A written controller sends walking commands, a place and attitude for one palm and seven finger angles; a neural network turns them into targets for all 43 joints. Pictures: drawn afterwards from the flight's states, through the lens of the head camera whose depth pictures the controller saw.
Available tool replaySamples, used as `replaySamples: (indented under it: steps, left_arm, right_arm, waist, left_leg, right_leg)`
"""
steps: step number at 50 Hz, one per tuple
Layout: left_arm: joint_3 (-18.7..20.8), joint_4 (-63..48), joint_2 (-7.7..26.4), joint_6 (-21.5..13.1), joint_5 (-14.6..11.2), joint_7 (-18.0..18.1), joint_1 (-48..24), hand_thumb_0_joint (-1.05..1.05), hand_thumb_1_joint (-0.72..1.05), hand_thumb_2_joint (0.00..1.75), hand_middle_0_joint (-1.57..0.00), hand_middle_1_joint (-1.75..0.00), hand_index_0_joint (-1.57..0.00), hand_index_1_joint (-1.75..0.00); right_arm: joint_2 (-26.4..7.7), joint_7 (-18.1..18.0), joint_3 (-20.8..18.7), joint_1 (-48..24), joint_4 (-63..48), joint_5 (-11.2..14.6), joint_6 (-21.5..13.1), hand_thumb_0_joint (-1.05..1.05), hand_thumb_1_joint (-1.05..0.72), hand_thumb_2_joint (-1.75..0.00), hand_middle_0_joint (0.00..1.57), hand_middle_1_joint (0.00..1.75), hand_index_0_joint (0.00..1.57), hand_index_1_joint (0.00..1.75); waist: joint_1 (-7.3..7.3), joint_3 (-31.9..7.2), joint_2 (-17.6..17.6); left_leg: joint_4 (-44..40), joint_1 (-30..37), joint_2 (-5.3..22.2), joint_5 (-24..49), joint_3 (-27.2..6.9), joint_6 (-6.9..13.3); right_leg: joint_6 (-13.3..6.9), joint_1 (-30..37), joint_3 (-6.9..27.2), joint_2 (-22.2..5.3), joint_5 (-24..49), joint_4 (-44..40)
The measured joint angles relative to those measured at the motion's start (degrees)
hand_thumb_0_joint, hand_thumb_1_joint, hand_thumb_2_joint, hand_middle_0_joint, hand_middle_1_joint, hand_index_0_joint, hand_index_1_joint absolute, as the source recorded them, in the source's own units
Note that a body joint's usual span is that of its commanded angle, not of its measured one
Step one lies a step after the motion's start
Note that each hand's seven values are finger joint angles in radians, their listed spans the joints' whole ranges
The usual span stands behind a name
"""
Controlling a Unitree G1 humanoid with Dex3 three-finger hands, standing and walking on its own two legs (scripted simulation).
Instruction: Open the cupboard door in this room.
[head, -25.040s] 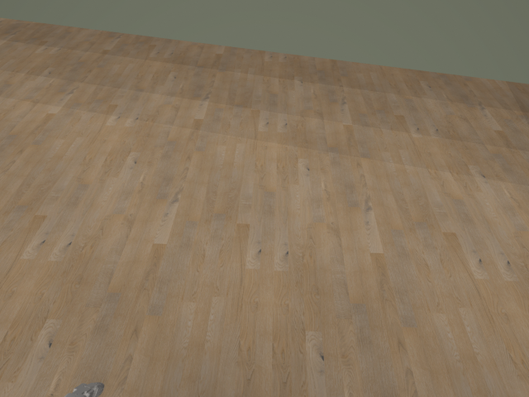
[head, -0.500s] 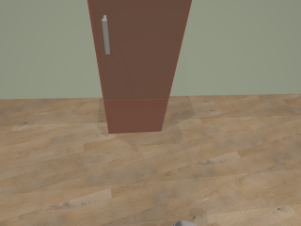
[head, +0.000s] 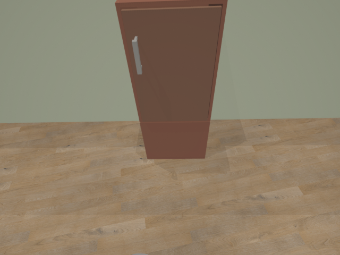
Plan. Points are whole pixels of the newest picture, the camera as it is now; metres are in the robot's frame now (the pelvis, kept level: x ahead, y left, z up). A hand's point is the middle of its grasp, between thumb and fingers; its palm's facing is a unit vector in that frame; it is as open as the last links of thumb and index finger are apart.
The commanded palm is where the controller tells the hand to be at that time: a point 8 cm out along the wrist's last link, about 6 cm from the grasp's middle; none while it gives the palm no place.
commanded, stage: take the last steps up to it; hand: left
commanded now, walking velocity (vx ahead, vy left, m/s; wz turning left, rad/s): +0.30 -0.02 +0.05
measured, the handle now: (137, 55) +0.86 +0.19 +0.06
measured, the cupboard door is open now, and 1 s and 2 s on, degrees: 0 0 0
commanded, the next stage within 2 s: come to a stop and stand still in 0.82 s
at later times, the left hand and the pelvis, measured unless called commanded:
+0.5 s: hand out of the picture +0.08 +0.22 -0.18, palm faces +0.04 -0.99 -0.15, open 7.4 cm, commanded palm none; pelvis +0.11 +0.05 +0.00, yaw +0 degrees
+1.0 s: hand (133, 189) +0.36 +0.16 -0.18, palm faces +0.01 -0.98 -0.21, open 7.2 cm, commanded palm none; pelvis +0.30 -0.02 -0.01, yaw +0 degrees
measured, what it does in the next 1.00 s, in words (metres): walks ahead: left foot, then right foot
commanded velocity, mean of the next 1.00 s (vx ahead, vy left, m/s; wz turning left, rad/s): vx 0.20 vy -0.03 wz -0.01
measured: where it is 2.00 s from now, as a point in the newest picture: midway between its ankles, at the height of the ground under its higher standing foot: outside the picture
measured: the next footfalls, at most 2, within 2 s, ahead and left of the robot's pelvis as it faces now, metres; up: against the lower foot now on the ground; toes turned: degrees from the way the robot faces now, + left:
left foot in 0.32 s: +0.12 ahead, +0.16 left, +0.00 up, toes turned +10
right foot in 0.76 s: +0.36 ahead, -0.12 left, +0.00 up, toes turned -10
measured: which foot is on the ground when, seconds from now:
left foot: up 0.00-0.30, down 0.32-0.76, up 0.78-1.00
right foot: down 0.00-0.32, up 0.34-0.74, down 0.76-1.00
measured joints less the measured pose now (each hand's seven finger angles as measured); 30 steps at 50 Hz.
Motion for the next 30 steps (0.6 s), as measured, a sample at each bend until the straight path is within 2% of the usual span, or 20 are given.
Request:
replaySamples:
  steps: [2, 6, 12, 15, 17, 19, 20, 22, 26, 30]
  left_arm:
    - [-0.14, 1.01, -0.78, -0.57, -0.01, -0.07, 1.51, 0.01, 0.9, 0.89, -0.2, -0.3, -0.2, -0.3]
    - [-0.02, 2.71, -1.81, -1.49, 0.19, -0.11, 4.02, 0.01, 0.9, 0.89, -0.2, -0.3, -0.2, -0.3]
    - [0.8, 5.09, -1.57, -1.78, 0.67, -0.2, 6.73, 0.01, 0.9, 0.89, -0.2, -0.3, -0.2, -0.3]
    - [1.12, 6.34, -0.94, -1.23, 0.38, -0.29, 7.97, 0.01, 0.9, 0.89, -0.2, -0.3, -0.2, -0.3]
    - [1.25, 7.09, -0.28, -0.42, 0.07, -0.48, 8.21, 0.01, 0.9, 0.89, -0.2, -0.3, -0.2, -0.3]
    - [1.24, 7.67, 0.39, 0.89, 0.21, -0.66, 7.24, 0.01, 0.9, 0.89, -0.2, -0.3, -0.2, -0.3]
    - [1.37, 7.71, 0.72, 1.32, 0.27, -0.83, 6.45, 0.01, 0.9, 0.89, -0.2, -0.3, -0.2, -0.3]
    - [1.84, 6.9, 1.71, 1.67, 0.53, -1.17, 4.2, 0.01, 0.9, 0.89, -0.2, -0.3, -0.2, -0.3]
    - [2.82, 2.77, 4.26, 1.33, 0.63, -1.52, -1.66, 0.01, 0.91, 0.9, -0.2, -0.3, -0.19, -0.3]
    - [3.32, -1.16, 5.79, 1.24, 0.43, -1.84, -7.72, 0.01, 0.91, 0.9, -0.19, -0.3, -0.19, -0.3]
  right_arm:
    - [-0.07, 0.1, -0.29, 0.56, 0.14, -0.08, -0.45, 0.01, -0.91, -0.9, 0.2, 0.3, 0.2, 0.3]
    - [-0.03, 0.08, -0.59, 1.28, 1.15, -0.11, -0.64, 0.01, -0.91, -0.9, 0.19, 0.3, 0.19, 0.3]
    - [0.85, -0.11, -0.01, -0.5, 1.84, 0.12, -1.3, 0.01, -0.91, -0.9, 0.19, 0.3, 0.19, 0.3]
    - [1.52, -0.42, 0.7, -2.14, 0.99, 0.27, -2.93, 0.01, -0.91, -0.9, 0.19, 0.3, 0.19, 0.3]
    - [2.52, -0.93, 1.04, -3.57, 0.37, 0.13, -4.65, 0.01, -0.91, -0.9, 0.19, 0.3, 0.19, 0.3]
    - [3.52, -1.44, 1.22, -3.95, -0.5, 0.13, -5.82, 0.0, -0.92, -0.9, 0.19, 0.3, 0.19, 0.3]
    - [3.62, -1.94, 0.83, -3.68, -1.04, 0.31, -6.24, 0.0, -0.93, -0.9, 0.2, 0.3, 0.2, 0.3]
    - [3.25, -2.47, 0.47, -2.66, -1.54, 0.26, -6.7, -0.01, -0.95, -0.9, 0.2, 0.3, 0.2, 0.3]
    - [2.79, -2.49, 1.04, 0.99, -0.08, 0.18, -6.86, -0.01, -0.95, -0.9, 0.2, 0.3, 0.2, 0.3]
    - [3.1, -2.17, 1.32, 4.76, 2.1, 0.11, -6.21, -0.01, -0.93, -0.9, 0.2, 0.3, 0.2, 0.3]
  waist:
    - [-0.27, 0.14, 0.02]
    - [0.3, 0.5, -0.16]
    - [2.53, 1.57, -1.69]
    - [3.02, 2.01, -2.47]
    - [2.74, 2.63, -3.99]
    - [2.02, 2.71, -4.47]
    - [1.42, 2.44, -4.28]
    - [0.34, 2.01, -3.94]
    - [-0.14, 1.49, -4.01]
    - [-0.59, 1.78, -3.87]
  left_leg:
    - [2.18, -1.02, 1.38, 2.41, 0.33, -0.59]
    - [0.37, -0.91, 3.68, 3.45, 0.86, -1.23]
    - [-11.91, 3.04, 4.31, -0.87, 2.91, -0.51]
    - [-21.98, 7.94, 3.49, 1.79, 5.01, 0.1]
    - [-22.72, 9.4, 2.64, 3.31, 6.45, 1.14]
    - [-21.64, 10.8, 2.65, 0.85, 7.79, 1.58]
    - [-22.4, 11.93, 2.7, 0.21, 8.18, 1.68]
    - [-25.41, 14.62, 2.55, 0.51, 8.54, 1.46]
    - [-31.58, 19.67, 1.87, 1.63, 8.77, 1.28]
    - [-34.78, 23.77, 1.65, 0.89, 9.05, 0.28]
  right_leg:
    - [-0.11, 1.14, -0.69, 0.21, 0.75, -2.08]
    - [-0.17, 2.43, -1.95, 0.6, 0.77, -4.14]
    - [0.99, 3.24, -2.68, -0.09, -1.68, -3.37]
    - [2.38, 2.83, -2.48, -0.8, -5.03, 0.53]
    - [2.17, -0.29, -1.13, -2.14, -9.37, 9.61]
    - [1.31, -6.1, 0.34, -2.05, -12.89, 24.14]
    - [1.07, -9.1, 0.44, -1.96, -12.51, 30.35]
    - [1.09, -14.14, 0.08, -2.39, -9.53, 37.46]
    - [2.13, -21.3, 0.21, -4.02, -2.94, 38.48]
    - [2.93, -24.76, 0.37, -5.45, 1.37, 31.74]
